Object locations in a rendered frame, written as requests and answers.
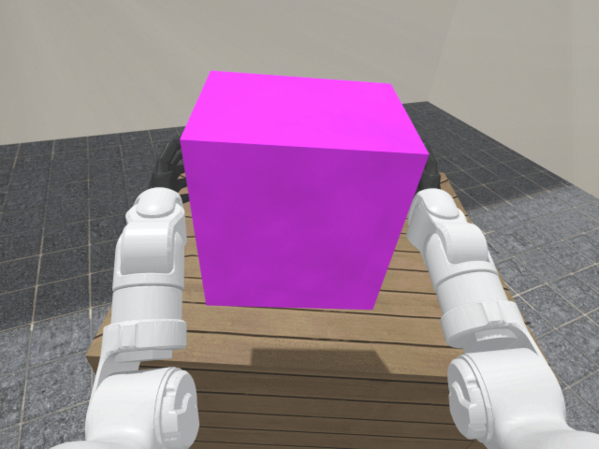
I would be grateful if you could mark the robot right hand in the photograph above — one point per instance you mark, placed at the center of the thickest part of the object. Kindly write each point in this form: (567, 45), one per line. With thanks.
(430, 177)

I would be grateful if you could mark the robot left forearm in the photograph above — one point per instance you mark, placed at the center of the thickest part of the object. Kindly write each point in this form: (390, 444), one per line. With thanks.
(148, 281)

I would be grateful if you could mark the robot right forearm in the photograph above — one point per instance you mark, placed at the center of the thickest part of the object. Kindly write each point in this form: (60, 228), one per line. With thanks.
(477, 316)

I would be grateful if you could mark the carton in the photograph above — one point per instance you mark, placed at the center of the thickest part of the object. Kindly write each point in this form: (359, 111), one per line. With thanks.
(298, 188)

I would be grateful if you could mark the pedestal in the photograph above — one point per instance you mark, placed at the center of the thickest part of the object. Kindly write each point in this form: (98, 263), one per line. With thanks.
(303, 378)

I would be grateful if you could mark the right robot upper arm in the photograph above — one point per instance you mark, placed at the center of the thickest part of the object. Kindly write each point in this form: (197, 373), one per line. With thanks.
(508, 399)

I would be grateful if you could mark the robot left hand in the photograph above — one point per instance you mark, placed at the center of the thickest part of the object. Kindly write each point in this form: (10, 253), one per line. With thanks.
(167, 171)

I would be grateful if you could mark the left robot upper arm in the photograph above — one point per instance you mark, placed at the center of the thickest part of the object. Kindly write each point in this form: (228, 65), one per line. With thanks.
(142, 409)

